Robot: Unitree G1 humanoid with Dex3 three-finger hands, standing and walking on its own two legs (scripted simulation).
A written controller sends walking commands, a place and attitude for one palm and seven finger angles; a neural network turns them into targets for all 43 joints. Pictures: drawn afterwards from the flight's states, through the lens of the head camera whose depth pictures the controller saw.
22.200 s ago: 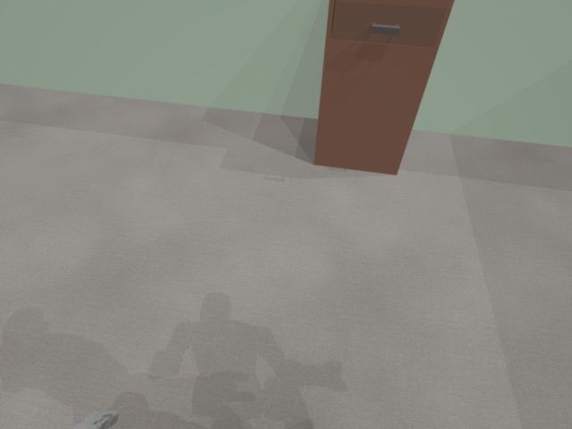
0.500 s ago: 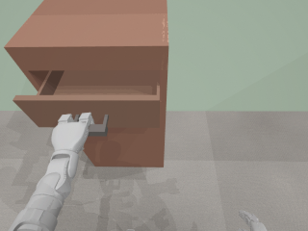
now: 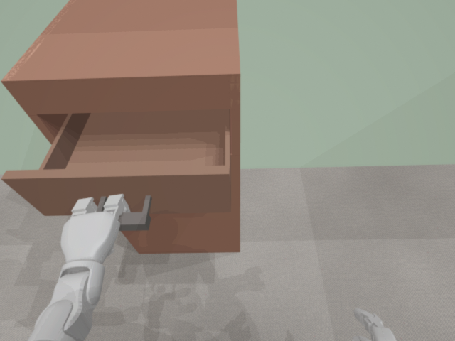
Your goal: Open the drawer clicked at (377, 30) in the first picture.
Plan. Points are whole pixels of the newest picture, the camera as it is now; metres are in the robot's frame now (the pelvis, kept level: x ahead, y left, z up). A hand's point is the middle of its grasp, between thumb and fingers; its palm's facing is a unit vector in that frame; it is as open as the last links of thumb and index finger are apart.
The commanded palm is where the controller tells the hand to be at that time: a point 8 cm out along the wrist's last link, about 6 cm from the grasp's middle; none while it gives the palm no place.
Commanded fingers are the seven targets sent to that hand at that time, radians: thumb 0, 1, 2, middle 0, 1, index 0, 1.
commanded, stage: pull the drawer open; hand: left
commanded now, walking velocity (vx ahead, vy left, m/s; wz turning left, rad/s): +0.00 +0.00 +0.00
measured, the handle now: (122, 211) +0.34 +0.23 +0.01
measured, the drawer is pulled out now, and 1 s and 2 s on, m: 0.17 0.30 0.30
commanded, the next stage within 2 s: open the thumb to release the handle in 1.38 s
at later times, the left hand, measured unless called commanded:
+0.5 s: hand (95, 285) +0.21 +0.24 -0.01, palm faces -0.02 -0.09 -1.00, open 5.7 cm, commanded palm +0.19 +0.24 +0.05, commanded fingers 0.00 0.90 0.90 -0.40 -1.35 -0.40 -1.35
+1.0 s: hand (83, 325) +0.15 +0.24 -0.01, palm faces -0.03 -0.09 -1.00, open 5.7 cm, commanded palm +0.12 +0.24 +0.05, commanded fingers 0.00 0.90 0.90 -0.40 -1.35 -0.40 -1.35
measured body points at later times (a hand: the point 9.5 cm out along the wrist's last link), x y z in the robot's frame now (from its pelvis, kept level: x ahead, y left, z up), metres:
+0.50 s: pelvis +0.00 +0.00 +0.00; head +0.04 -0.02 +0.44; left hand +0.21 +0.25 +0.04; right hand +0.21 -0.22 -0.10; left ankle -0.01 +0.13 -0.71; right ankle -0.03 -0.12 -0.71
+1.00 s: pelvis -0.01 -0.01 -0.01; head +0.03 -0.03 +0.43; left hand +0.15 +0.24 +0.05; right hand +0.19 -0.23 -0.12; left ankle -0.01 +0.13 -0.71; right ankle -0.03 -0.12 -0.71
